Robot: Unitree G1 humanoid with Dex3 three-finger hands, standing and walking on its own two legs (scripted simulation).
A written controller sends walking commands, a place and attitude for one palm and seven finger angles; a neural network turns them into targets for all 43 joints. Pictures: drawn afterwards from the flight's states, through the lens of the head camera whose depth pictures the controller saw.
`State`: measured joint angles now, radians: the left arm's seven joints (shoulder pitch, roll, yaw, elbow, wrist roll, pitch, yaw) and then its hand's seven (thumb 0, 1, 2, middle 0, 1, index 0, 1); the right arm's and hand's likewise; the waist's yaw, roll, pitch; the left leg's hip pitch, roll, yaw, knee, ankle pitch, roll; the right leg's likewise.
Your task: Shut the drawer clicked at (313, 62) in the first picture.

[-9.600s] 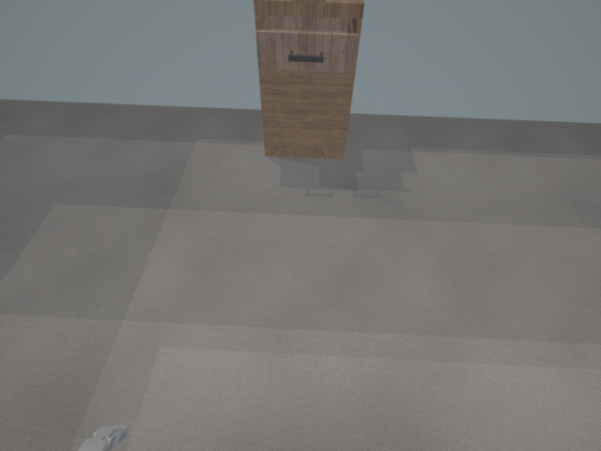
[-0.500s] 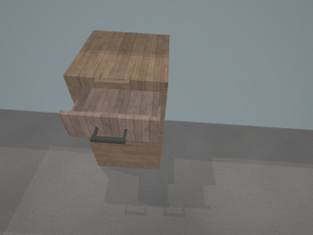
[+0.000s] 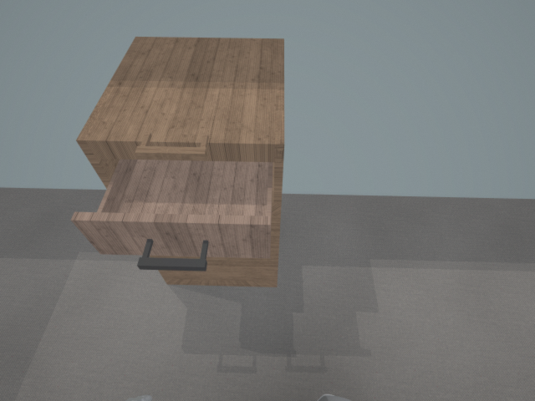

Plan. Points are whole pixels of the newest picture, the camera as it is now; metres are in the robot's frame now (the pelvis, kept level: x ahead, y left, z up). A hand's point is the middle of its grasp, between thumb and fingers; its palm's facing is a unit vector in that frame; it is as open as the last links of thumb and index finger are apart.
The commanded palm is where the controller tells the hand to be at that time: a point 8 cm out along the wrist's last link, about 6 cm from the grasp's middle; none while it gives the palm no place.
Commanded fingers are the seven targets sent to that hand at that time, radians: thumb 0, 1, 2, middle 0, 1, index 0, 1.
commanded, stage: come to a stop and stand still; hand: left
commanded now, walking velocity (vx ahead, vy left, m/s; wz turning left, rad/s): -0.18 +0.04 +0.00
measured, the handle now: (174, 254) +0.39 +0.21 -0.12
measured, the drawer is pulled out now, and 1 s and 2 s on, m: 0.16 0.16 0.16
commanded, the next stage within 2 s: look again from close up in 0.64 s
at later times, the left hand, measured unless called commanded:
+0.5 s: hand out of the picture -0.03 +0.18 -0.16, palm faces +0.03 -0.98 -0.20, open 7.3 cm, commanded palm none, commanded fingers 0.00 0.90 0.90 -0.20 -0.30 -0.20 -0.30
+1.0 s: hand out of the picture +0.01 +0.21 -0.16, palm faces -0.03 -0.98 -0.21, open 7.3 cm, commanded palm none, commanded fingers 0.00 0.90 0.90 -0.20 -0.30 -0.20 -0.30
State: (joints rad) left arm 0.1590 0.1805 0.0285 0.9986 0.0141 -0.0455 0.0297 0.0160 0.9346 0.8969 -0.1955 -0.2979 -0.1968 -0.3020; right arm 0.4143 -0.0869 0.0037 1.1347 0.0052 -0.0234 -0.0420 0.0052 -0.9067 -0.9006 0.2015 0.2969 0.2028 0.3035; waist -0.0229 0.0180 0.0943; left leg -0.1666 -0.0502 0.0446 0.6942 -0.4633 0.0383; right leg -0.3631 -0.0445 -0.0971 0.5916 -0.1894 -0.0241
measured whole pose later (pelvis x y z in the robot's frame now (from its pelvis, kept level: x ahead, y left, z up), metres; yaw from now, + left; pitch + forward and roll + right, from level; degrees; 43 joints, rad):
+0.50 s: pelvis -0.03 +0.01 +0.01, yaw -1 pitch +0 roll +1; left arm 0.33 0.14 0.00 1.05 0.01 0.00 0.02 0.00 0.92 0.90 -0.20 -0.30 -0.20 -0.30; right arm 0.22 -0.17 -0.02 1.01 -0.01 0.00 -0.03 0.01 -0.94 -0.90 0.20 0.30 0.20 0.30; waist 0.00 0.02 0.02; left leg -0.26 0.01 0.06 0.49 -0.22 0.00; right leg -0.22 0.00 -0.04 0.53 -0.31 -0.03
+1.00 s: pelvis -0.02 +0.03 +0.01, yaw -1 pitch +0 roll +0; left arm 0.28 0.18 -0.02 1.02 0.01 -0.01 0.03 0.00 0.91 0.90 -0.20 -0.30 -0.20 -0.30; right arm 0.34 -0.14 0.03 1.07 -0.01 -0.02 -0.01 0.01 -0.91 -0.90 0.20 0.30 0.20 0.30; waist -0.01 -0.01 0.03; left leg -0.24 -0.01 0.06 0.50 -0.26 0.03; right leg -0.19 -0.01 -0.02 0.50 -0.30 0.00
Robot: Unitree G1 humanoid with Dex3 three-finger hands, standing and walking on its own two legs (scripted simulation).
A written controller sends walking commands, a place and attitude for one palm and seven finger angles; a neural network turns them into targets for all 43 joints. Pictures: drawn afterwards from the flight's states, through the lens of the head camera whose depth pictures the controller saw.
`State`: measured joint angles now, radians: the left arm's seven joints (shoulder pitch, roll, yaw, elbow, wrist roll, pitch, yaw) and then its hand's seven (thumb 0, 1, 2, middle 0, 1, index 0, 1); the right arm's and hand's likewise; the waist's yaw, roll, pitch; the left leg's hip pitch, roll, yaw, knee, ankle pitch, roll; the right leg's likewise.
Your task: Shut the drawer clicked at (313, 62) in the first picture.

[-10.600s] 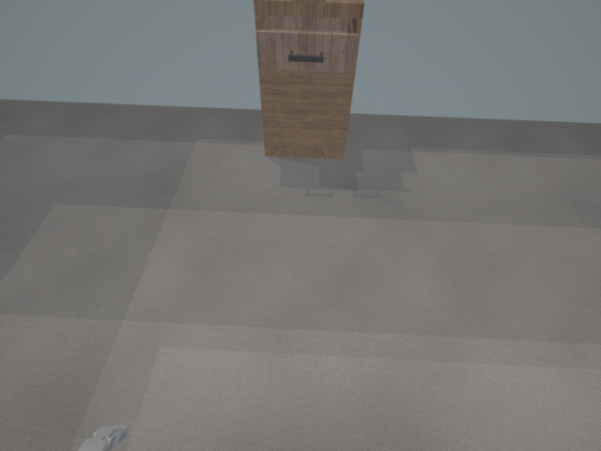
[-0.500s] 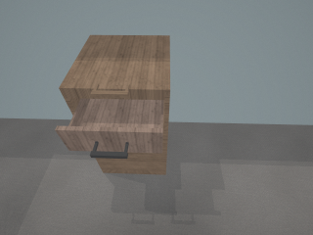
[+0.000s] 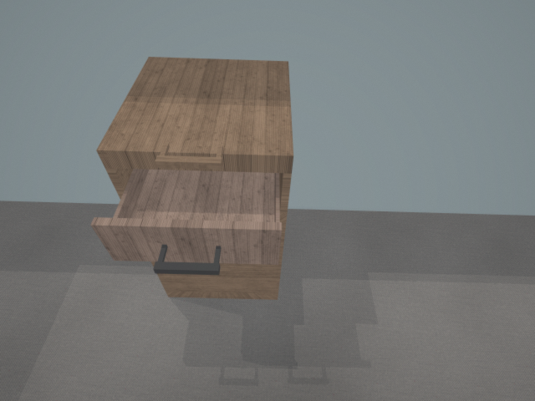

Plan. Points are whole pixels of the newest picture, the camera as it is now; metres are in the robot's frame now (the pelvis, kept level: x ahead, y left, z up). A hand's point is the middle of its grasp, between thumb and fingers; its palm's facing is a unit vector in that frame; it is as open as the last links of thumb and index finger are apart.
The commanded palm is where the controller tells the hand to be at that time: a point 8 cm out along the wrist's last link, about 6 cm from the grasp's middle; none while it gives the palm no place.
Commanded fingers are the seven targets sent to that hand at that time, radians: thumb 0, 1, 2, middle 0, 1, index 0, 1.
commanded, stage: look again from close up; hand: left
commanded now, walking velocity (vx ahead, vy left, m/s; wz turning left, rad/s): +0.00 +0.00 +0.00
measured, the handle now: (189, 259) +0.41 +0.19 -0.13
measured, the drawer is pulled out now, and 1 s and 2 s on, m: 0.16 0.16 0.16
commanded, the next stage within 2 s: raise the hand and make a fist in 0.24 s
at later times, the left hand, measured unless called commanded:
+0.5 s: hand (136, 388) +0.15 +0.20 -0.07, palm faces +0.23 -0.95 -0.20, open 7.0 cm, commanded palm +0.11 +0.22 -0.07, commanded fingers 0.00 0.90 0.90 -0.38 -0.50 -0.38 -0.50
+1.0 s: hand (170, 377) +0.16 +0.15 -0.03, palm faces +0.02 -0.99 -0.10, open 4.7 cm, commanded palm +0.15 +0.21 -0.05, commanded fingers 0.00 0.90 0.90 -0.88 -1.04 -0.88 -1.04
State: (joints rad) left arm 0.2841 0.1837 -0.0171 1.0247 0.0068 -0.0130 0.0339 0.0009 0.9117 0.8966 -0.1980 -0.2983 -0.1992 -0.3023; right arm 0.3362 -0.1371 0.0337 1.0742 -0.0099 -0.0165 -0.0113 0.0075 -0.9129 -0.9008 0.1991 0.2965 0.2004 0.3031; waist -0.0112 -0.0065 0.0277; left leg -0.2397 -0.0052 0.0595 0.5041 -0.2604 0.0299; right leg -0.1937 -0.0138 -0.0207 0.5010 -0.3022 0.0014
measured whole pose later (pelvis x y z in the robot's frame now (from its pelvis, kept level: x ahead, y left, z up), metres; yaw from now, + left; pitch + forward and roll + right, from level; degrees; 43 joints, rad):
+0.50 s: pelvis +0.01 +0.01 -0.01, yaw +2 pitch +1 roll +1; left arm 0.46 0.21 0.01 0.22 -0.12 -0.02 0.12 0.03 0.96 0.90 -0.24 -0.34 -0.24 -0.34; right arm 0.32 -0.21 0.00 0.87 0.04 -0.25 -0.06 0.02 -0.92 -0.90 0.20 0.30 0.20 0.30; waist -0.01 0.00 -0.02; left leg -0.29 -0.04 0.05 0.55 -0.28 0.04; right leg -0.25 -0.06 -0.04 0.58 -0.36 0.01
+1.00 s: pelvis -0.05 -0.05 -0.11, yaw +3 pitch +15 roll -2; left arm 0.32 0.24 0.14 0.00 -0.29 -0.56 -0.30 0.02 0.91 0.90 -0.69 -0.83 -0.69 -0.83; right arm 0.15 -0.21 0.03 0.58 0.02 -0.24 -0.06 0.01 -0.91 -0.90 0.20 0.30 0.20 0.30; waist 0.04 0.05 -0.14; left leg -1.04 0.05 -0.08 1.28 -0.50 -0.02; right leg -0.94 0.01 -0.16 1.26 -0.58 -0.08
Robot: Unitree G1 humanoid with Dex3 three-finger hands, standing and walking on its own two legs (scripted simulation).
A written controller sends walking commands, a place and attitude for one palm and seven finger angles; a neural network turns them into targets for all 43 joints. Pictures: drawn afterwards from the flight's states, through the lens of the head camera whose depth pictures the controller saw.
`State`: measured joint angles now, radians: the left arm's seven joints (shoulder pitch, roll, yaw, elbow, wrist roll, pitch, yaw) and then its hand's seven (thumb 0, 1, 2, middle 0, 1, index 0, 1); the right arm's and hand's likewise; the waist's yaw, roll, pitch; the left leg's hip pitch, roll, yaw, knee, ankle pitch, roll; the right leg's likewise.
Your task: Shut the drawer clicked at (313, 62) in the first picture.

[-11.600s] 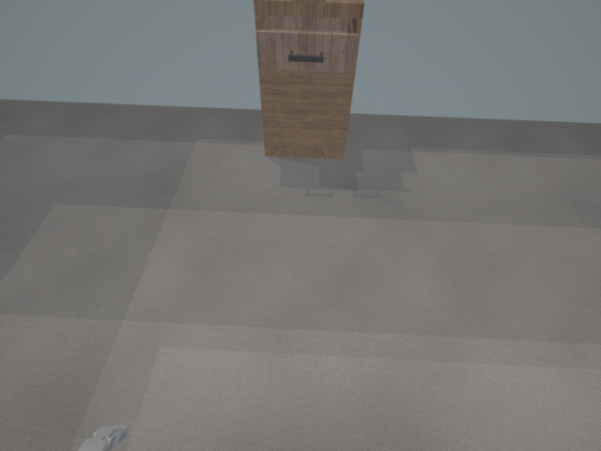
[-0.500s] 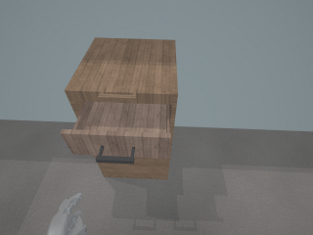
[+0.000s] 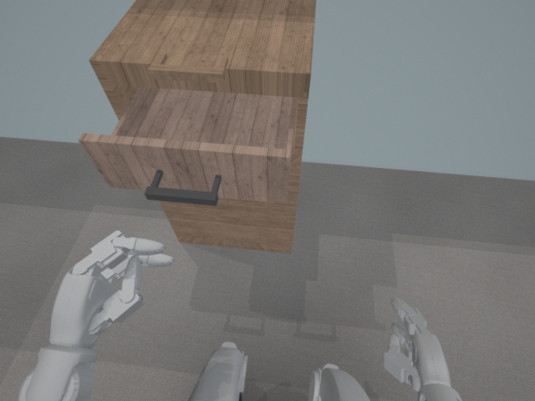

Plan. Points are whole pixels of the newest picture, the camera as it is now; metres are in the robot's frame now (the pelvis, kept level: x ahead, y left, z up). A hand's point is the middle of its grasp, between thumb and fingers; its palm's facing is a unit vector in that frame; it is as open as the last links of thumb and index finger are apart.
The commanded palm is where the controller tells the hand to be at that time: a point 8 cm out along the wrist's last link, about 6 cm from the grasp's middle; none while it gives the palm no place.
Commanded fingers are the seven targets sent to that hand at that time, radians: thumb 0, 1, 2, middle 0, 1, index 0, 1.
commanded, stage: raise the hand and make a fist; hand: left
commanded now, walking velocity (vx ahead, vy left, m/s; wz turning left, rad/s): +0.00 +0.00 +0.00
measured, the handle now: (184, 187) +0.47 +0.21 -0.02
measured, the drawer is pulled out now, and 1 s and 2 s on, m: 0.16 0.16 0.16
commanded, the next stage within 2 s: bring the fist close to the handle in 1.24 s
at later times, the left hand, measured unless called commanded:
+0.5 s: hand (158, 285) +0.25 +0.18 +0.06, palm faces -0.10 -0.99 +0.01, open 3.1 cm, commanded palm +0.24 +0.24 +0.07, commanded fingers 0.00 0.90 0.90 -1.38 -1.58 -1.38 -1.58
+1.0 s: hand (163, 262) +0.28 +0.17 +0.08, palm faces -0.05 -1.00 -0.02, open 3.3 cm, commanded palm +0.25 +0.22 +0.08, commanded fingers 0.00 0.90 0.90 -1.40 -1.60 -1.40 -1.60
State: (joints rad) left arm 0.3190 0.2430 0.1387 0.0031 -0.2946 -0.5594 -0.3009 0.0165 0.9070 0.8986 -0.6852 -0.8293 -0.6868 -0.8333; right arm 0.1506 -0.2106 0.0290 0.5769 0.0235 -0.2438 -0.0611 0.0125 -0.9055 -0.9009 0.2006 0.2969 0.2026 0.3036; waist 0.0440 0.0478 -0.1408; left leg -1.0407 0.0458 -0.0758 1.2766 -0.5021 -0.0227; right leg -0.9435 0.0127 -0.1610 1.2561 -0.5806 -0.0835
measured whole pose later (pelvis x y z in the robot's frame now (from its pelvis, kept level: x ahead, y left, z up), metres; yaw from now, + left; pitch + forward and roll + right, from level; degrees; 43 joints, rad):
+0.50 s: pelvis +0.02 +0.03 +0.02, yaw -1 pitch +17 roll -2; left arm 0.37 0.19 0.04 0.00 -0.23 -0.44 -0.21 0.02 0.90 0.90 -1.19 -1.37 -1.19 -1.37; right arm 0.20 -0.24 -0.03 0.55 0.02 -0.23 -0.06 0.02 -0.91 -0.90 0.20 0.30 0.20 0.30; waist -0.02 0.02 -0.14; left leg -0.98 0.03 -0.01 1.18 -0.50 0.01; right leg -0.90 -0.01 -0.09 1.16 -0.55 -0.03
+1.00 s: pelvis +0.03 +0.05 +0.02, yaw -1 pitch +16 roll -3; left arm 0.35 0.15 -0.03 -0.11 -0.12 -0.37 -0.05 0.01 0.91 0.90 -1.40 -1.60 -1.40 -1.60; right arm 0.24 -0.22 0.03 0.46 0.00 -0.09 -0.01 0.01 -0.90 -0.90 0.20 0.30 0.20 0.30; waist -0.01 0.04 -0.15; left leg -0.95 0.02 0.00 1.18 -0.51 0.03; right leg -0.86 -0.01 -0.09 1.14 -0.56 -0.01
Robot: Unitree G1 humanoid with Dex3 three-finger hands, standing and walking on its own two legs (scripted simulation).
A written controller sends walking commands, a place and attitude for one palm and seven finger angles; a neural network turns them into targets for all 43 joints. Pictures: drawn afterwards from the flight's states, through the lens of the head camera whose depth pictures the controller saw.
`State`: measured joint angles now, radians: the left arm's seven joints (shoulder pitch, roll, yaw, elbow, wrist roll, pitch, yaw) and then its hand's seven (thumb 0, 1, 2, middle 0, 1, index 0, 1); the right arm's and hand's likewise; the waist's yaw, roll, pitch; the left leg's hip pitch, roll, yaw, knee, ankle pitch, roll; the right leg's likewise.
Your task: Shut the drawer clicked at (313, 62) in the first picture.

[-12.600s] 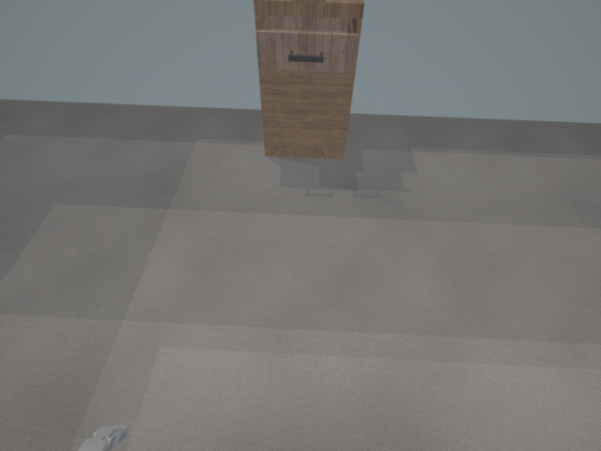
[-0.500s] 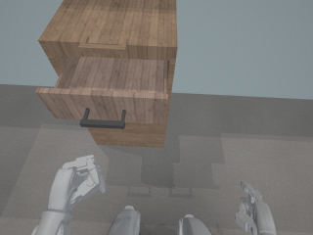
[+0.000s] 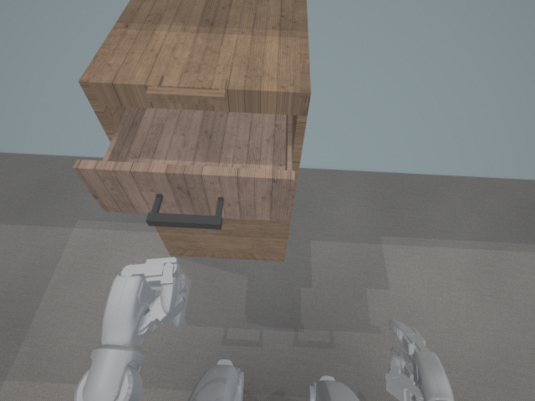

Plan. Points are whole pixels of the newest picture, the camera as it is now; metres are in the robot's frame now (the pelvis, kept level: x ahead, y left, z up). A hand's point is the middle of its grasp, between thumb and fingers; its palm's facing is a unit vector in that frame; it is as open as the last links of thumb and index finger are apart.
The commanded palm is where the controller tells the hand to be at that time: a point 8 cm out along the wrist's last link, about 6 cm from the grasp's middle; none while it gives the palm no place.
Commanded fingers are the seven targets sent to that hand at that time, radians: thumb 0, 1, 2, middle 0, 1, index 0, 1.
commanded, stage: raise the hand and make a fist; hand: left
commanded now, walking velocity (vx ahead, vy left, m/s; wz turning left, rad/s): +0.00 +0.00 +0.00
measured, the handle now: (187, 211) +0.44 +0.18 -0.05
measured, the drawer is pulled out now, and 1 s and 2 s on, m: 0.16 0.16 0.16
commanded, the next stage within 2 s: bring the fist close to the handle in 0.24 s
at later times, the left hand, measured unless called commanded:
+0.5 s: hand (190, 307) +0.24 +0.12 +0.04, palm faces -0.02 -1.00 -0.04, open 3.3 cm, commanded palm +0.23 +0.19 +0.04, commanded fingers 0.00 0.90 0.90 -1.40 -1.60 -1.40 -1.60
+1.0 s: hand (191, 279) +0.30 +0.14 -0.02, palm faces -0.05 -1.00 -0.02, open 3.3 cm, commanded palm +0.28 +0.19 -0.01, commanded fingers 0.00 0.90 0.90 -1.40 -1.60 -1.40 -1.60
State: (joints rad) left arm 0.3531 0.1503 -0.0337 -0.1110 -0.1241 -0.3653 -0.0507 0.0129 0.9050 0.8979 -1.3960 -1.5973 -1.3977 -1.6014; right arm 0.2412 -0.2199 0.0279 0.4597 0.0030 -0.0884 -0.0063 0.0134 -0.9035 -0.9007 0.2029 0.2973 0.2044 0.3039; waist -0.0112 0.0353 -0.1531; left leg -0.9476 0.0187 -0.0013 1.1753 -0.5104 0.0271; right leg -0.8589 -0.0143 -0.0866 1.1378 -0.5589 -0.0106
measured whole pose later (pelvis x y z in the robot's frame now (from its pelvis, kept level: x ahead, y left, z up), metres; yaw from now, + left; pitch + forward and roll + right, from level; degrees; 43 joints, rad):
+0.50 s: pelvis +0.00 -0.03 +0.00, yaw +0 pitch +17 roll -1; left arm 0.34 0.18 0.03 0.00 -0.17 -0.41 -0.12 0.01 0.90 0.90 -1.40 -1.60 -1.40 -1.60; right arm 0.22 -0.23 0.01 0.48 0.01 -0.11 -0.03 0.01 -0.90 -0.90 0.20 0.30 0.20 0.30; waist -0.02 0.03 -0.17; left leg -0.97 0.04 -0.02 1.18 -0.51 -0.01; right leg -0.89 0.01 -0.10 1.17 -0.58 -0.05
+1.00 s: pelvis -0.01 -0.02 -0.04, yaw -1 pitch +22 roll -2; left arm 0.04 0.20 0.12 0.28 -0.20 -0.46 -0.17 0.01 0.90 0.90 -1.40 -1.60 -1.40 -1.60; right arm 0.21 -0.24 0.00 0.56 0.00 -0.09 -0.01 0.01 -0.91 -0.90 0.20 0.30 0.20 0.30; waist -0.04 0.02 -0.18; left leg -1.17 0.04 -0.01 1.33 -0.55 0.00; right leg -1.10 0.00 -0.09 1.31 -0.61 -0.04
